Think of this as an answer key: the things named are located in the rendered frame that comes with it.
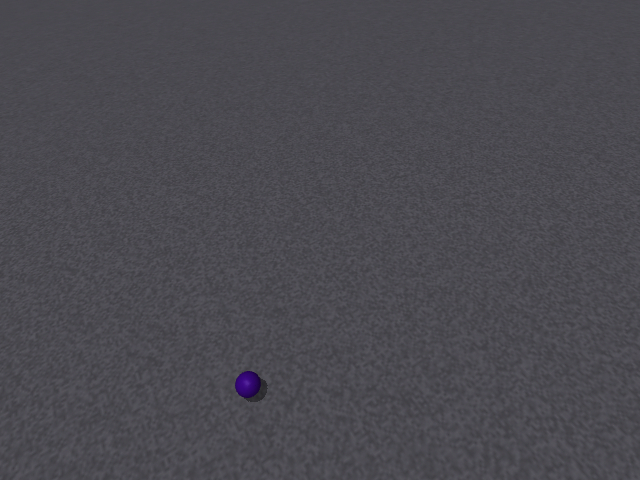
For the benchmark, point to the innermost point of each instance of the ball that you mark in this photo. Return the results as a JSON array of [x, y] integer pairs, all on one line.
[[247, 384]]

